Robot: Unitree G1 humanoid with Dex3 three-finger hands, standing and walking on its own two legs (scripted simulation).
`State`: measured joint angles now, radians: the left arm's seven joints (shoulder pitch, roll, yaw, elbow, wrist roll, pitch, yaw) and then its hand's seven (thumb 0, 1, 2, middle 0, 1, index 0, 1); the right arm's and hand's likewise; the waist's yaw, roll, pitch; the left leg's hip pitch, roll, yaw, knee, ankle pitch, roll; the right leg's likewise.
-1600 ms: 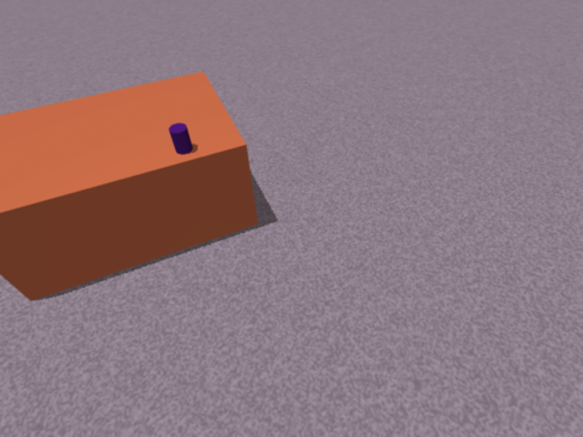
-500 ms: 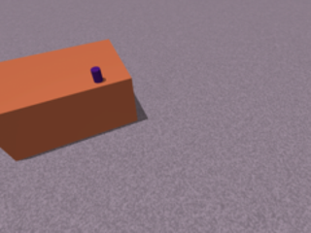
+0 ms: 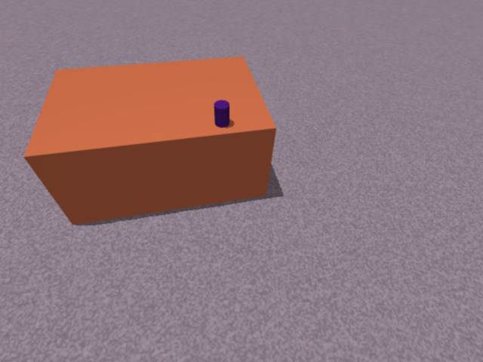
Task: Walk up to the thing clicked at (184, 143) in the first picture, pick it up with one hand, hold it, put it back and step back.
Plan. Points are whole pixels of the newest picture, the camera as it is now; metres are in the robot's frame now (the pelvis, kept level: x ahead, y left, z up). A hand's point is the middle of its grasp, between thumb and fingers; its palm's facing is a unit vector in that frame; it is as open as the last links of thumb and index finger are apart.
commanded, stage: walk up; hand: right
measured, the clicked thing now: (222, 114) +1.08 +0.04 -0.26
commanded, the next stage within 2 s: none
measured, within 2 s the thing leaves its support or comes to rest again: neither
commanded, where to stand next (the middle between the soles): +0.67 +0.18 m, yaw +10 degrees
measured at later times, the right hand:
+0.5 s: hand (353, 273) +0.33 -0.24 -0.13, palm faces -0.25 +0.92 -0.32, open 7.4 cm
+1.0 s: hand (298, 212) +0.48 -0.14 -0.12, palm faces -0.23 +0.91 -0.35, open 7.4 cm
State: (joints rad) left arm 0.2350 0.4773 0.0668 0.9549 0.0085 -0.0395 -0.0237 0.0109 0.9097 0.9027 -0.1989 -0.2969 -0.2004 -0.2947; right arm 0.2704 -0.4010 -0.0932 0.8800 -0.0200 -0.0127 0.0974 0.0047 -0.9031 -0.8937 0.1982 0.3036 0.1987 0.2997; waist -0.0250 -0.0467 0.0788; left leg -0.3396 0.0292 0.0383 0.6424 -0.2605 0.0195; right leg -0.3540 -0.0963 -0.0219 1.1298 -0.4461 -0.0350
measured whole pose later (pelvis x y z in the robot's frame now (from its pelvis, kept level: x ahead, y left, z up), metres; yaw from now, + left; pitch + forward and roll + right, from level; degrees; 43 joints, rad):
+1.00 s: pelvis +0.37 +0.11 +0.01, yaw +12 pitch -2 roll +1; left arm 0.29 0.41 0.05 0.87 0.01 -0.06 -0.05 0.01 0.91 0.90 -0.20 -0.30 -0.20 -0.30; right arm 0.32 -0.40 -0.05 0.81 -0.01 -0.06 0.07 0.01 -0.90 -0.89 0.20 0.30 0.20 0.30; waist -0.02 -0.02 0.08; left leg -0.18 -0.02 0.06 0.51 -0.30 0.05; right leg -0.49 -0.11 -0.04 0.76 -0.26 -0.01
